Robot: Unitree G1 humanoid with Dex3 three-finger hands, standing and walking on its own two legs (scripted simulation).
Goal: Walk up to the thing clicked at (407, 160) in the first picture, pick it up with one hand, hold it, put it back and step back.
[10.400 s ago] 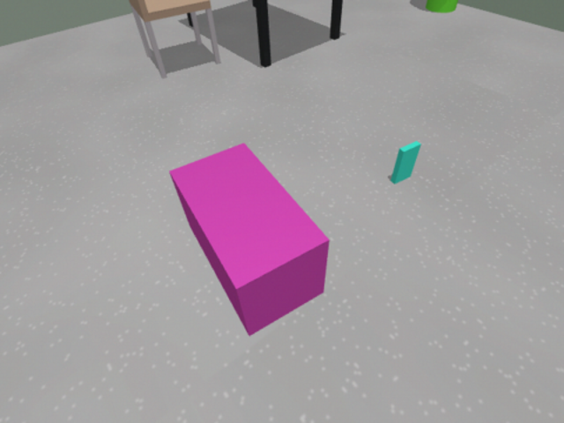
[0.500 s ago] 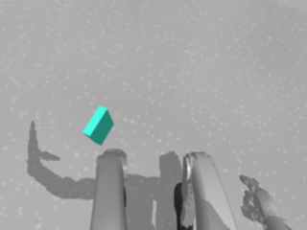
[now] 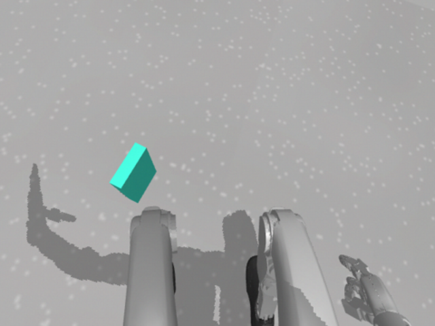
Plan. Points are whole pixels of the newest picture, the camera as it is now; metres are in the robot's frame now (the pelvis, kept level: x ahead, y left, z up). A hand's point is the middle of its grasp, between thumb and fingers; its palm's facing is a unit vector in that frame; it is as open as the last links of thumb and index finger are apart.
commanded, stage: go down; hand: left
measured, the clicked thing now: (136, 176) +0.43 +0.23 -0.32
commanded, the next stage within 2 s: approach in 0.28 s
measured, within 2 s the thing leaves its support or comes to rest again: neither
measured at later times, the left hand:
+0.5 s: hand out of the picture +0.35 +0.42 -0.02, palm faces +0.25 -0.96 -0.08, open 17.7 cm
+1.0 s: hand (82, 181) +0.39 +0.33 -0.22, palm faces +0.14 -0.99 +0.04, open 17.5 cm
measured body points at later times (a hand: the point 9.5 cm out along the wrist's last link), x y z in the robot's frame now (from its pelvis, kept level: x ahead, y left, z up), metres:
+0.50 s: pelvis +0.00 +0.00 -0.02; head +0.20 +0.06 +0.38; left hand +0.33 +0.47 -0.01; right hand +0.16 -0.27 -0.13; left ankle +0.08 +0.14 -0.39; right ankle +0.09 -0.13 -0.39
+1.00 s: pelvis -0.01 +0.01 -0.12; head +0.22 +0.11 +0.25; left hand +0.38 +0.38 -0.22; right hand +0.17 -0.26 -0.20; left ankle +0.08 +0.14 -0.39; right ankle +0.09 -0.13 -0.39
